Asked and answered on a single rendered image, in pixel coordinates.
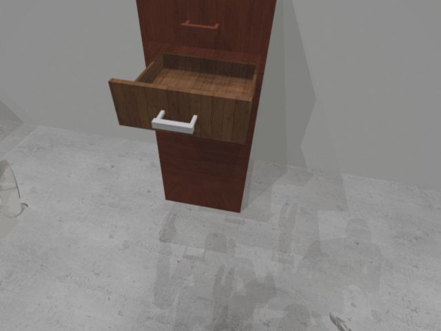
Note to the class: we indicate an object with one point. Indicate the drawer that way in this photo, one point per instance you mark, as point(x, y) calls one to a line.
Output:
point(219, 92)

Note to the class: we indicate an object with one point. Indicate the left robot hand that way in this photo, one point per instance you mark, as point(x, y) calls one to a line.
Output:
point(11, 210)

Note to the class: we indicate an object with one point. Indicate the right robot hand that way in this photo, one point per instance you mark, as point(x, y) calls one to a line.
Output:
point(343, 323)

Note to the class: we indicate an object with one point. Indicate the handle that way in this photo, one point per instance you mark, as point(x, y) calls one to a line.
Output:
point(176, 126)
point(198, 29)

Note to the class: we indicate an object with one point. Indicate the cabinet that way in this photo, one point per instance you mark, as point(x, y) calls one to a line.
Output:
point(199, 171)

